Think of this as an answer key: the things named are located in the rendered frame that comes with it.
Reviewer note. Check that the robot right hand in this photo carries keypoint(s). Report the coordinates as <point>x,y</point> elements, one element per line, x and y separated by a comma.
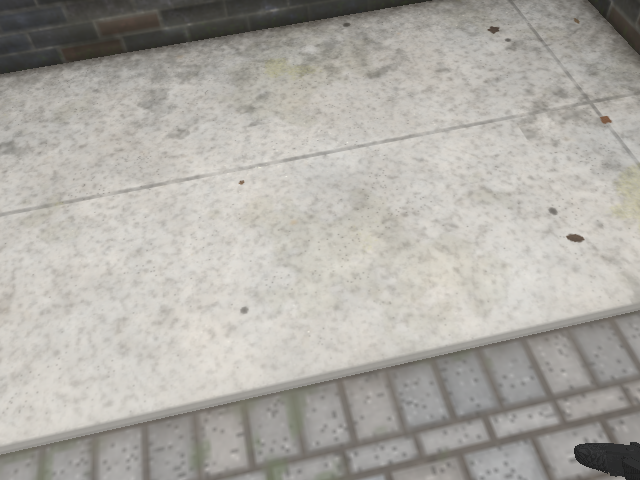
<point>617,459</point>

